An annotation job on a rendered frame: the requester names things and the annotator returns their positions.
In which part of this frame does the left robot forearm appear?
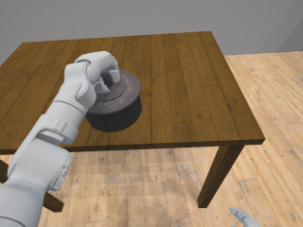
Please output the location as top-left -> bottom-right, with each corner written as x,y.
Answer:
7,58 -> 100,178

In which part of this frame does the table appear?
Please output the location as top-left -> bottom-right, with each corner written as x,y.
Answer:
0,30 -> 266,213

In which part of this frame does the left robot hand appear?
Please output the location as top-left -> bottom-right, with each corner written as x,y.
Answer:
76,51 -> 120,94

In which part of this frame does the right robot hand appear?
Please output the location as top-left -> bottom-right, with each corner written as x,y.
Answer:
229,207 -> 260,227

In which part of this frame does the knob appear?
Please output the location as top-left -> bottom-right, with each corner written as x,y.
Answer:
100,72 -> 114,88

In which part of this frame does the pot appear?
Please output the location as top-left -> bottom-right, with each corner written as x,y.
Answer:
85,96 -> 142,132

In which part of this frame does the robot left upper arm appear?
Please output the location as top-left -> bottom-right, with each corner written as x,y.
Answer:
0,137 -> 72,227

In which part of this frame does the lid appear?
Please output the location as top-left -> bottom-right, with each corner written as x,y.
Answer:
87,69 -> 141,115

